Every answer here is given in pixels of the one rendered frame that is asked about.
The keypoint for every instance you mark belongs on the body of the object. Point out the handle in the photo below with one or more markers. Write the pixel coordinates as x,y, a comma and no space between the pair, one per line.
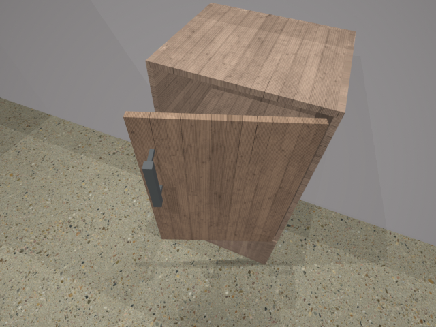
151,179

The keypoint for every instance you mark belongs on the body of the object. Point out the cupboard door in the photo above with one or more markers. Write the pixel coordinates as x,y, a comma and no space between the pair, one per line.
224,177

